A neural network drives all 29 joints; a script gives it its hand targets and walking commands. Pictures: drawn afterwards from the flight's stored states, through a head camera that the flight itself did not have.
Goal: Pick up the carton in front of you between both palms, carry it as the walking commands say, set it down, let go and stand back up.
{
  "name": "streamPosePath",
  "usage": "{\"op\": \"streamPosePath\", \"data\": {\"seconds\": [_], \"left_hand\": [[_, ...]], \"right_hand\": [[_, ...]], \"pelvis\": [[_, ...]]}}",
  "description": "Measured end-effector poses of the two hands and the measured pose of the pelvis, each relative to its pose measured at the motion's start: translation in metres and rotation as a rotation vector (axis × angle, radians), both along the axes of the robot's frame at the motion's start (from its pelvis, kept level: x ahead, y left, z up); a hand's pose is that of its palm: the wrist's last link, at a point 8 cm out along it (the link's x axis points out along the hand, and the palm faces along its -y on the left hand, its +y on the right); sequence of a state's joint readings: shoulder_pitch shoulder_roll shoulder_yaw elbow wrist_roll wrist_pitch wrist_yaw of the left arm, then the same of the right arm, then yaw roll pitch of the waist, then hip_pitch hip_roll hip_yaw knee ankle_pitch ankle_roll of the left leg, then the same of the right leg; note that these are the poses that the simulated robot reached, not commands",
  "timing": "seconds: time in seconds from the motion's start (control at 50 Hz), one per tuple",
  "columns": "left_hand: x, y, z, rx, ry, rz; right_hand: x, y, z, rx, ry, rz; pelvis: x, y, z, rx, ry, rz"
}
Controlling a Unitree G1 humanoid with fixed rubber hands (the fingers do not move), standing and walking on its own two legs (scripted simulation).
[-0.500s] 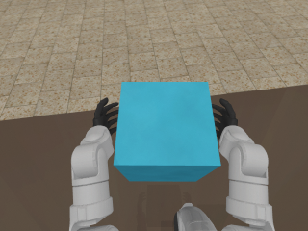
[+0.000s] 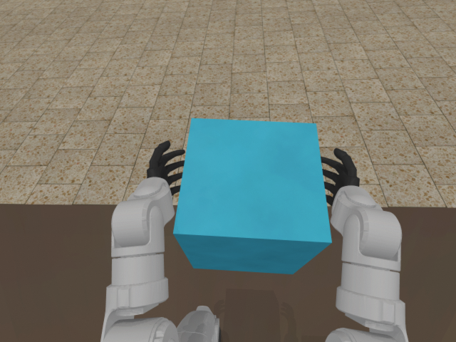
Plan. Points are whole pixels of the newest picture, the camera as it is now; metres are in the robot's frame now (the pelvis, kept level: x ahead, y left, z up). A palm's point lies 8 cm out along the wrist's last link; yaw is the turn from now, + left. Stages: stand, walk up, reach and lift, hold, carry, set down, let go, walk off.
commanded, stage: carry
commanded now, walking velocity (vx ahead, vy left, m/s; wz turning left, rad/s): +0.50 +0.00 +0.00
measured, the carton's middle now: (247, 204) +0.34 +0.02 +0.02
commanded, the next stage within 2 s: none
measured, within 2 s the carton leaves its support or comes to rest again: neither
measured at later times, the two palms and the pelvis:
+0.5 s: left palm (202, 99) +0.64 +0.15 +0.04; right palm (322, 108) +0.61 -0.15 +0.04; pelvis +0.31 +0.03 -0.03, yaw -3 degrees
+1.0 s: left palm (211, 40) +0.93 +0.16 +0.05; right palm (306, 43) +0.95 -0.14 +0.03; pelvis +0.61 -0.01 -0.06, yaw +0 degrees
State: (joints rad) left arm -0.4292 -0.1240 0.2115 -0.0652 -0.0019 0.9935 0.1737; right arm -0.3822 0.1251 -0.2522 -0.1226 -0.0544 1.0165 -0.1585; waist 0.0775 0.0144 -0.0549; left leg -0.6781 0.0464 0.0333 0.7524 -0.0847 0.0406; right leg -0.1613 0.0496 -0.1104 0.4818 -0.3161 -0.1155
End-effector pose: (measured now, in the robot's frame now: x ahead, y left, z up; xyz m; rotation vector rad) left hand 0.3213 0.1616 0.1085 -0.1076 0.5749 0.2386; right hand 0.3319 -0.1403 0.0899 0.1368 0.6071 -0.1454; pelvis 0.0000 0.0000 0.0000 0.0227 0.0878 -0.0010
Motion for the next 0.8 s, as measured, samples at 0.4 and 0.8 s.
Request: {"op": "streamPosePath", "data": {"seconds": [0.4, 0.8], "left_hand": [[0.259, -0.009, -0.080, -0.043, 0.100, -0.140], [0.495, -0.010, -0.069, -0.002, 0.036, -0.011]], "right_hand": [[0.215, -0.005, -0.069, 0.008, 0.100, -0.141], [0.498, -0.010, -0.058, -0.013, 0.032, 0.013]], "pelvis": [[0.246, 0.041, -0.035, -0.031, -0.006, -0.047], [0.502, -0.007, -0.065, -0.008, -0.024, -0.001]]}}
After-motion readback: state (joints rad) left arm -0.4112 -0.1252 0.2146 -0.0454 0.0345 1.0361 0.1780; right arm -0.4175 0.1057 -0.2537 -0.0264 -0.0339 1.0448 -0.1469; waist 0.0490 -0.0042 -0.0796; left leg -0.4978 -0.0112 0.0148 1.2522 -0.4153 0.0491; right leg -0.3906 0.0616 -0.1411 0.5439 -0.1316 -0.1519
